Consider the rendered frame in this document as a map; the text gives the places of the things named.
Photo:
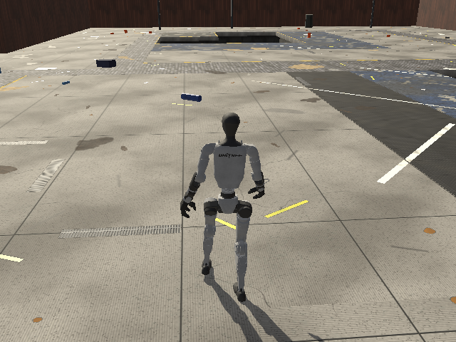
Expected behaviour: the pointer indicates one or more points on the left robot forearm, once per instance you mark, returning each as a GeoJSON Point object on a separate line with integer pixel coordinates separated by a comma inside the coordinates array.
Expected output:
{"type": "Point", "coordinates": [192, 189]}

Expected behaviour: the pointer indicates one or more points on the robot right foot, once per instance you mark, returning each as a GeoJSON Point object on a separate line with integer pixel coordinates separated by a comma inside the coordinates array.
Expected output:
{"type": "Point", "coordinates": [241, 296]}

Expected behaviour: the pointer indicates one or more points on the robot right upper arm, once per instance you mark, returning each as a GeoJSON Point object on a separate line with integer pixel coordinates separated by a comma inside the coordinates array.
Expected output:
{"type": "Point", "coordinates": [254, 161]}

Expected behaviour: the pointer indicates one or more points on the robot left upper arm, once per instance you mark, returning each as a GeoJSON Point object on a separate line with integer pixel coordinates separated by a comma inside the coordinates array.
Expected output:
{"type": "Point", "coordinates": [202, 164]}

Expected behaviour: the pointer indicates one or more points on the right robot hand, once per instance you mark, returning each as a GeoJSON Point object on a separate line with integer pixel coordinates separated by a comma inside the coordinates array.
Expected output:
{"type": "Point", "coordinates": [258, 195]}

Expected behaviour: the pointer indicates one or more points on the right robot forearm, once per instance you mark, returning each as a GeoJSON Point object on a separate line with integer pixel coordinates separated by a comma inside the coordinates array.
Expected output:
{"type": "Point", "coordinates": [260, 184]}

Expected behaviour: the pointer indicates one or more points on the robot right thigh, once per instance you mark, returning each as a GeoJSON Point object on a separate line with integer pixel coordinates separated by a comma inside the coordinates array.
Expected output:
{"type": "Point", "coordinates": [242, 224]}

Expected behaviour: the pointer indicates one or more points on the left robot hand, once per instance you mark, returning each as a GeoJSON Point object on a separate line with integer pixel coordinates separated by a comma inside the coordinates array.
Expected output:
{"type": "Point", "coordinates": [183, 207]}

